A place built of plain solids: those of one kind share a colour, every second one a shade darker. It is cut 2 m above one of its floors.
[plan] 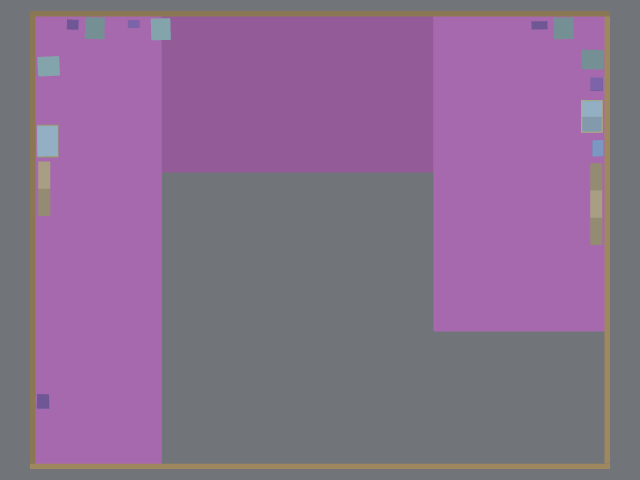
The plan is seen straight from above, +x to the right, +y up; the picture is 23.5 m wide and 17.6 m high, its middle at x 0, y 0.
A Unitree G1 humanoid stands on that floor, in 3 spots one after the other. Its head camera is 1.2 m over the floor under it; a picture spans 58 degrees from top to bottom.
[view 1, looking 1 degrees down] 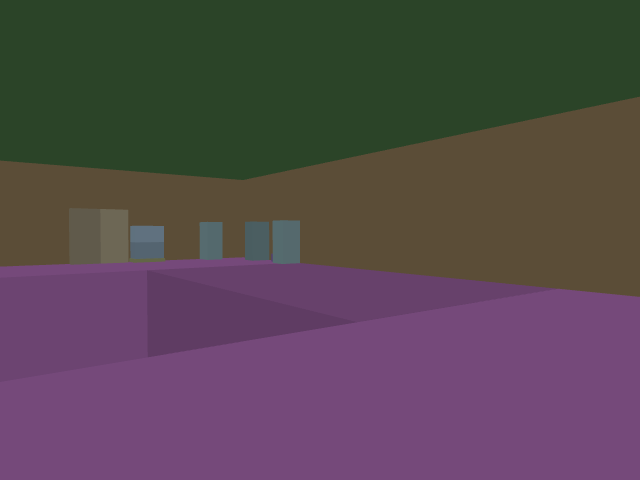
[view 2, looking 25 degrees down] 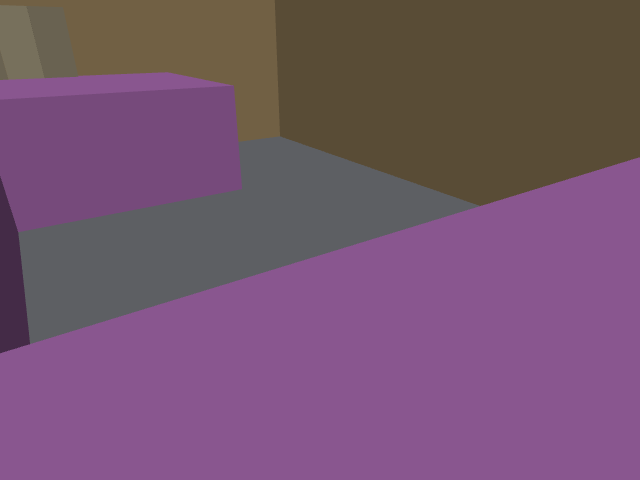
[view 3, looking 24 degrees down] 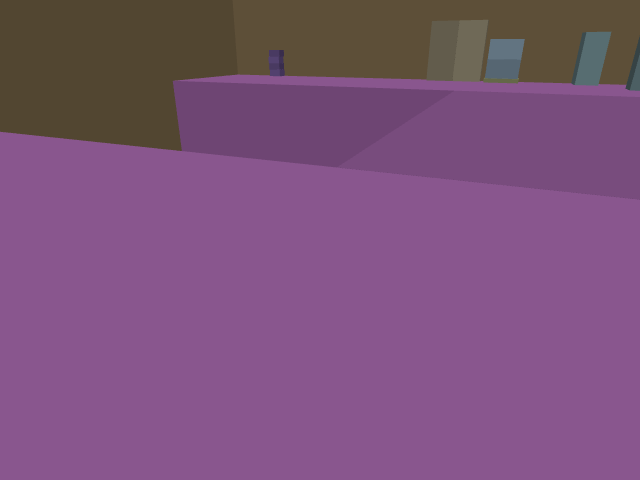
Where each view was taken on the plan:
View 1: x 8.46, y -1.40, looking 143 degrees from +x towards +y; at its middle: wall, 15.95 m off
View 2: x -7.75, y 1.79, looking -34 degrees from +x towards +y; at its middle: ground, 9.98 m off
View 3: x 8.50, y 4.12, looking -157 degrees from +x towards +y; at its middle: floor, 2.95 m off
